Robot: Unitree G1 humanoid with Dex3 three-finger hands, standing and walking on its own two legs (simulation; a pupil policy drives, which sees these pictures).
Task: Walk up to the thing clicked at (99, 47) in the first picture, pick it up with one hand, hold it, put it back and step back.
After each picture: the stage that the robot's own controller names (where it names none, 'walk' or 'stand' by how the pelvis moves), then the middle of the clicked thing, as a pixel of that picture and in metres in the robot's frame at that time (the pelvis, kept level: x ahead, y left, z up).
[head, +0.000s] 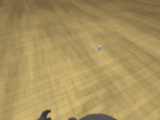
stand; (99, 48) +1.63 -0.20 -0.72
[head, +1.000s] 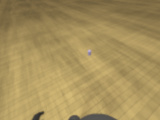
walk; (89, 52) +1.49 +0.15 -0.70
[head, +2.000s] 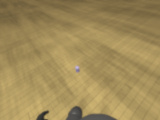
walk; (77, 69) +0.92 +0.30 -0.72
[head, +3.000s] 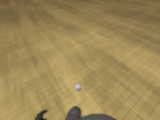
walk; (78, 88) +0.56 +0.20 -0.71
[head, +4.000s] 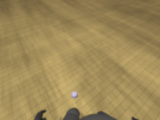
stand; (74, 95) +0.39 +0.17 -0.70
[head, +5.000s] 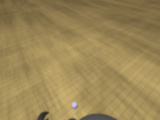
stand; (74, 105) +0.34 +0.17 -0.72
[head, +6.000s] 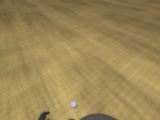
stand; (73, 105) +0.34 +0.18 -0.73
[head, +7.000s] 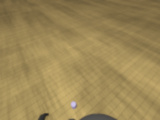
stand; (73, 105) +0.33 +0.18 -0.73
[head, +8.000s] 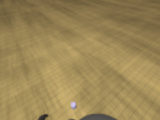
stand; (73, 105) +0.33 +0.18 -0.73
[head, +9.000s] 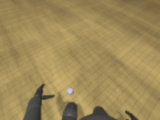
go down; (70, 91) +0.35 +0.19 -0.65
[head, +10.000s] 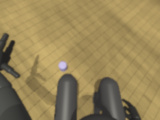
go down; (63, 66) +0.41 +0.22 -0.30
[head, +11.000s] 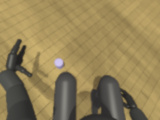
close in; (59, 64) +0.40 +0.23 -0.28
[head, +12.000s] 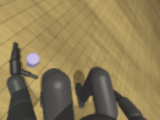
close in; (32, 60) +0.40 +0.26 -0.22
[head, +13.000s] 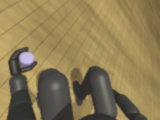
close; (26, 60) +0.39 +0.27 -0.22
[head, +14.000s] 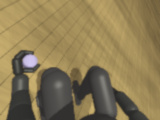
lift; (29, 62) +0.37 +0.25 -0.22
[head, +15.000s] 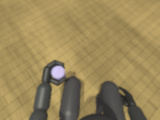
lift; (59, 74) +0.30 +0.22 -0.04
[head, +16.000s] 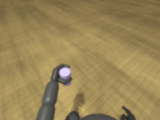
hold; (65, 77) +0.32 +0.17 +0.03
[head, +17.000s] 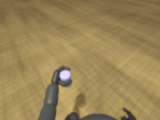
hold; (66, 79) +0.32 +0.17 +0.01
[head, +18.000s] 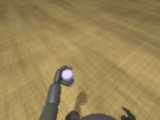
hold; (68, 78) +0.32 +0.16 +0.01
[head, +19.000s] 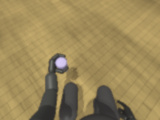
crouch; (62, 65) +0.40 +0.19 -0.08
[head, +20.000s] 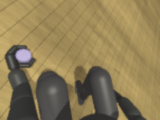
lower; (25, 58) +0.40 +0.27 -0.23
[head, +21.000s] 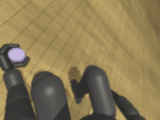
lower; (18, 57) +0.41 +0.28 -0.22
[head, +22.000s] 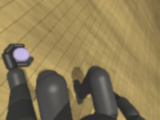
lower; (22, 56) +0.40 +0.29 -0.22
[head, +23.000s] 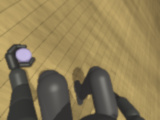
lower; (24, 57) +0.40 +0.29 -0.22
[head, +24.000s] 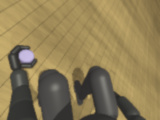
loosen; (26, 58) +0.40 +0.27 -0.22
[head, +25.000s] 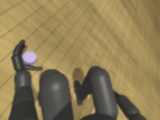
withdraw; (29, 59) +0.40 +0.26 -0.23
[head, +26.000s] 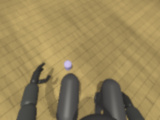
walk; (67, 65) +0.43 +0.21 -0.32
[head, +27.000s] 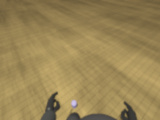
stand; (74, 104) +0.35 +0.15 -0.66
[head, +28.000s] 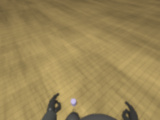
stand; (73, 102) +0.36 +0.17 -0.67
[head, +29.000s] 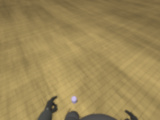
stand; (74, 100) +0.36 +0.17 -0.68
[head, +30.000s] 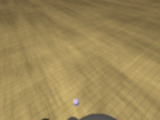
walk; (75, 102) +0.37 +0.17 -0.72
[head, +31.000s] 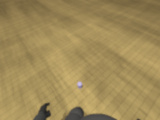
walk; (79, 85) +0.51 +0.16 -0.71
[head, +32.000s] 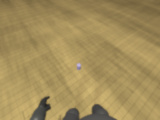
walk; (78, 66) +0.83 +0.15 -0.70
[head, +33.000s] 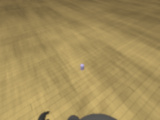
stand; (82, 67) +0.98 +0.17 -0.71
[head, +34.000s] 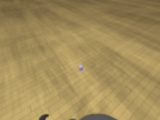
stand; (80, 68) +0.99 +0.18 -0.73
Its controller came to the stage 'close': yes
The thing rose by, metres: 0.72
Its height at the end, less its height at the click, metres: +0.00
